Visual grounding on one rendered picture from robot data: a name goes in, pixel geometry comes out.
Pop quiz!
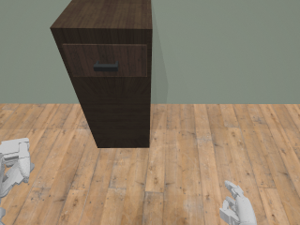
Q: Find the drawer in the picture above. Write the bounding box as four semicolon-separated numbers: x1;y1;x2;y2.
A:
63;43;146;76

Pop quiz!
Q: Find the handle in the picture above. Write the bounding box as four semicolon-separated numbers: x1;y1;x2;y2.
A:
93;60;119;72

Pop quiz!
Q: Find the left robot hand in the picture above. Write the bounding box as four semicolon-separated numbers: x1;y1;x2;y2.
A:
0;138;35;205

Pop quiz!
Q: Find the right robot hand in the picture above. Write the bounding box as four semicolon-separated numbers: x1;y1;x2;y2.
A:
219;180;257;225

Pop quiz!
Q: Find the cabinet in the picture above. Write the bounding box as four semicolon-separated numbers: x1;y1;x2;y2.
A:
50;0;153;148

